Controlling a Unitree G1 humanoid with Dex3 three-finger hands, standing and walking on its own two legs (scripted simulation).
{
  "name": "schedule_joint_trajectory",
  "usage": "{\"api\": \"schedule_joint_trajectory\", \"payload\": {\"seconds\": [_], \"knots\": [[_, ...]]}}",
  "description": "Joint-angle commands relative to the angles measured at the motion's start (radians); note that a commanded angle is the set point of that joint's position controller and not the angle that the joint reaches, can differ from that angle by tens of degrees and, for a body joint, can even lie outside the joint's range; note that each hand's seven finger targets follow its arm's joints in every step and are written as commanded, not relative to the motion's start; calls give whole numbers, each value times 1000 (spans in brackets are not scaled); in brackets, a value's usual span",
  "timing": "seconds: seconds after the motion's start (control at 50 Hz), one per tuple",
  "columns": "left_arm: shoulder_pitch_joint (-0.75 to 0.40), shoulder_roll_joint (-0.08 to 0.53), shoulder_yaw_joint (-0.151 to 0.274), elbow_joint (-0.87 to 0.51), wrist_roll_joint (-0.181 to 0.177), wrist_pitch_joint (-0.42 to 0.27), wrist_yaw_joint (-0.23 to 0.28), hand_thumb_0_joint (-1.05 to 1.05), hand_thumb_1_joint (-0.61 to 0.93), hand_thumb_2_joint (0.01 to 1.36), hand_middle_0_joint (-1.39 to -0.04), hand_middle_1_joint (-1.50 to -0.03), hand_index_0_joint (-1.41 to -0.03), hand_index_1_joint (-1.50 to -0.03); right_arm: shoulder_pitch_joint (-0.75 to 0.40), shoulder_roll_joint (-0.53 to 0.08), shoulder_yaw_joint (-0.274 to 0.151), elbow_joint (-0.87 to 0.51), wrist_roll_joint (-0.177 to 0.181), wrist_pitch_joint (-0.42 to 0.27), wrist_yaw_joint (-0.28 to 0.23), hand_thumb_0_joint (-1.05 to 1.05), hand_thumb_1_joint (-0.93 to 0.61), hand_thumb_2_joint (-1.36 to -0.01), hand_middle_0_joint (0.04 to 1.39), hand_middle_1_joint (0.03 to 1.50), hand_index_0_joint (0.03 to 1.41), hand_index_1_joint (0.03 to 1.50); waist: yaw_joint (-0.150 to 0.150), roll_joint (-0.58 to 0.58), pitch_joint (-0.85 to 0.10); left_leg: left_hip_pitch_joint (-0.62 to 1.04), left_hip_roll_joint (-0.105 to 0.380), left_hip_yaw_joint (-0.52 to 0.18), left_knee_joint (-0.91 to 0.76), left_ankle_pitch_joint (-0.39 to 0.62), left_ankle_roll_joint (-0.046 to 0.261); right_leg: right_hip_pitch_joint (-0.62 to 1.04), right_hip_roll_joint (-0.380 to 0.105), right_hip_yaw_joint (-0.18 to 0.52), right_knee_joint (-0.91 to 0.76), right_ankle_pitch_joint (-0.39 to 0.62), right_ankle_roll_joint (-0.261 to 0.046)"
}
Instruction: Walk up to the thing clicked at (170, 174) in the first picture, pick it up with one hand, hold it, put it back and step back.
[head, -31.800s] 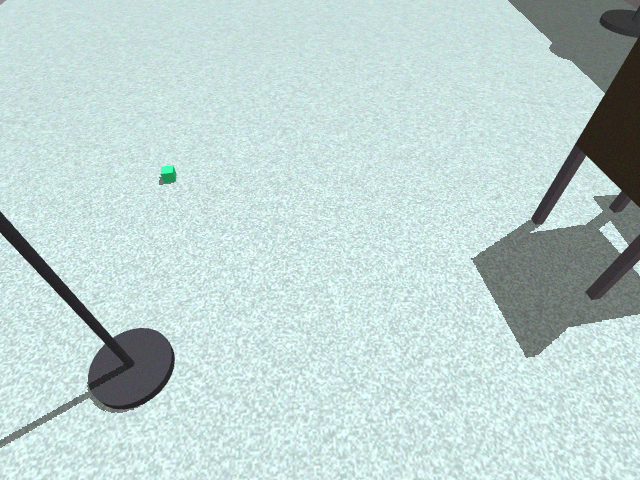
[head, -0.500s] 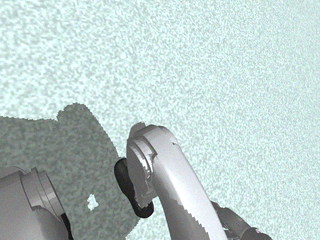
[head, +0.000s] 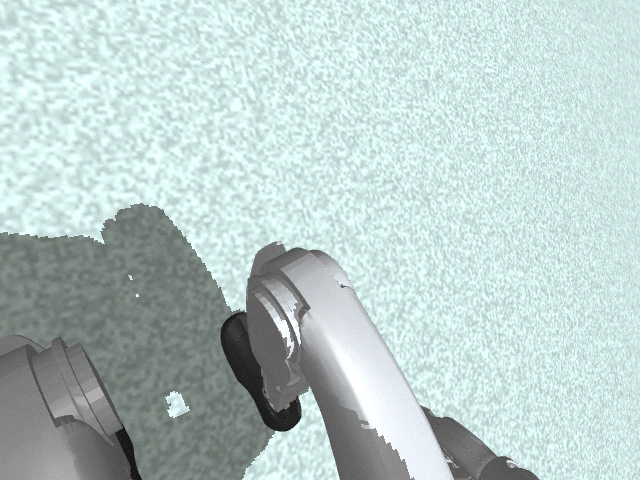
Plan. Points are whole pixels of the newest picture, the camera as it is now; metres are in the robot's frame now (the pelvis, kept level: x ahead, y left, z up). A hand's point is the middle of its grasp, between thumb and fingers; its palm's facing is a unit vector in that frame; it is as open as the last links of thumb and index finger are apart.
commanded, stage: open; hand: left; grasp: from above
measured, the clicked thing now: out of the picture +0.46 +0.31 -0.28
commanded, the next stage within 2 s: withdraw in 0.52 s
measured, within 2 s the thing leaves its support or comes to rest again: rests again in 0.94 s
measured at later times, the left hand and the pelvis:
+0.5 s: hand out of the picture +0.46 +0.31 -0.25, palm faces -0.45 -0.12 -0.88, open 12.4 cm; pelvis +0.00 +0.00 +0.00, yaw +0 degrees
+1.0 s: hand out of the picture +0.49 +0.33 -0.15, palm faces -0.23 -0.07 -0.97, open 12.6 cm; pelvis +0.01 +0.00 +0.02, yaw +2 degrees
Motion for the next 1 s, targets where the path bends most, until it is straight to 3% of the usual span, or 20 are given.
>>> {"api": "schedule_joint_trajectory", "payload": {"seconds": [0.0,0.04,0.1,0.14,0.16,0.26,0.36,0.48,0.5,0.54,0.62,0.7,0.76,0.82,0.84,0.86,0.88,0.9,0.94,0.98], "knots": [[-246,207,12,-113,-14,7,41,0,-67,614,-462,-595,-465,-592,181,-328,-101,9,7,12,-17,0,-895,-901,201,301,201,301,-44,578,-643,501,34,70,-277,216,-6,370,31,-73,-197,253,-64],[-245,176,-5,-87,-11,11,37,0,-104,645,-422,-634,-426,-629,176,-338,-105,4,3,8,-17,0,-895,-901,201,301,201,301,-54,562,-596,480,31,67,-268,195,-7,331,25,-80,-192,235,-66],[-265,212,23,-126,-6,13,37,0,-137,674,-395,-655,-397,-652,198,-331,-100,8,5,10,-14,0,-893,-900,201,301,201,301,-47,594,-628,510,33,66,-272,237,-8,342,25,-78,-190,262,-66],[-239,180,-3,-104,-13,19,29,0,-150,686,-394,-651,-392,-653,185,-335,-102,1,3,5,-10,0,-895,-901,201,301,201,301,-58,570,-607,496,33,73,-260,236,-5,354,29,-71,-195,270,-63],[-239,187,6,-97,-18,19,31,0,-158,692,-379,-674,-380,-673,193,-326,-95,0,5,8,-10,0,-896,-901,201,301,201,301,-64,548,-609,473,31,77,-265,229,1,379,32,-69,-206,270,-61],[-239,204,13,-108,-34,16,19,0,-201,725,-330,-729,-334,-723,193,-332,-99,-2,10,8,-19,0,-894,-900,201,301,201,301,-48,537,-604,465,30,75,-276,186,-1,368,28,-67,-220,222,-65],[-258,217,17,-153,-32,4,16,0,-229,753,-300,-761,-305,-754,201,-329,-96,-2,8,13,-20,0,-894,-900,201,301,201,301,-52,567,-658,496,31,81,-259,238,1,404,30,-66,-213,271,-61],[-236,226,33,-145,-13,-2,24,0,-253,780,-283,-768,-284,-766,203,-333,-92,0,2,22,-23,0,-891,-899,201,301,201,301,-44,564,-639,497,31,79,-256,261,-4,390,30,-74,-214,278,-66],[-235,208,10,-114,-11,0,20,0,-242,778,-288,-771,-290,-767,202,-330,-87,-6,1,20,-22,0,-892,-900,201,301,201,301,-61,559,-610,480,29,84,-254,235,-2,388,29,-69,-212,261,-66],[-229,215,18,-133,-15,2,26,0,-260,792,-263,-798,-269,-792,196,-336,-100,-8,5,25,-26,0,-890,-899,201,301,201,301,-46,566,-631,492,31,79,-278,219,-4,388,32,-73,-219,249,-65],[-248,209,7,-140,-16,7,21,0,-260,780,-277,-785,-288,-772,202,-331,-96,-4,2,21,-23,0,-898,-897,201,300,201,300,-57,581,-621,507,34,72,-276,222,-6,368,29,-75,-210,255,-64],[-301,269,74,-255,-24,20,41,0,-237,759,-314,-734,-318,-729,220,-339,-120,2,4,15,-18,0,-901,-900,201,300,200,300,-26,650,-707,561,35,77,-282,250,-12,380,22,-66,-206,274,-69],[-262,219,90,-277,-34,52,51,0,-217,745,-317,-719,-323,-711,226,-327,-148,8,4,11,-3,0,-896,-898,201,300,200,300,-10,687,-730,572,30,89,-292,256,-17,357,21,-66,-209,280,-72],[-294,160,75,-429,-68,103,40,0,-223,747,-318,-707,-320,-703,216,-293,-182,-4,25,13,14,0,-895,-899,201,300,200,300,43,764,-860,639,27,106,-324,275,-21,362,18,-47,-216,298,-77],[-272,137,76,-474,-90,123,35,0,-224,750,-325,-699,-322,-699,214,-289,-197,-3,36,16,19,0,-897,-901,200,300,200,300,74,794,-912,661,24,111,-346,288,-23,362,17,-42,-220,301,-81],[-216,97,60,-450,-108,149,23,0,-238,759,-318,-698,-313,-701,203,-277,-211,1,49,22,24,0,-898,-901,200,300,200,300,94,776,-913,656,22,117,-352,282,-19,344,21,-33,-225,294,-82],[-236,107,78,-524,-118,166,13,0,-227,754,-316,-702,-315,-701,213,-280,-228,12,58,28,28,0,-893,-899,200,300,200,300,106,780,-961,661,19,124,-353,308,-17,344,19,-28,-227,316,-81],[-197,77,61,-517,-127,190,-6,0,-230,757,-311,-703,-309,-702,212,-271,-237,14,72,40,30,0,-893,-899,200,300,200,300,124,778,-984,646,15,139,-363,312,-13,364,23,-15,-237,321,-83],[-180,6,22,-506,-148,234,-58,0,-218,750,-321,-693,-319,-693,219,-254,-255,36,96,64,35,0,-893,-899,200,300,200,300,125,706,-965,580,9,155,-372,296,1,353,23,1,-255,315,-81],[-182,-70,-22,-500,-179,267,-130,0,-213,749,-328,-692,-324,-694,246,-245,-276,48,114,90,33,0,-894,-899,200,300,200,300,100,589,-881,518,7,158,-395,248,15,352,26,18,-297,277,-78]]}}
